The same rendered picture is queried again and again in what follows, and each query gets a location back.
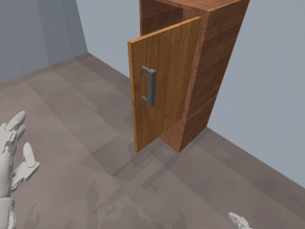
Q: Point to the left robot forearm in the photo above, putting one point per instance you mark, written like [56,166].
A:
[7,217]

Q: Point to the cupboard door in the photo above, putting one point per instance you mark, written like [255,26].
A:
[170,52]

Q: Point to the handle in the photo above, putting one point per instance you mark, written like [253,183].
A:
[151,86]

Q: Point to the robot right hand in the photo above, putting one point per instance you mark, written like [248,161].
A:
[239,222]

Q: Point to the robot left hand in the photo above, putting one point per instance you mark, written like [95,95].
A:
[10,134]

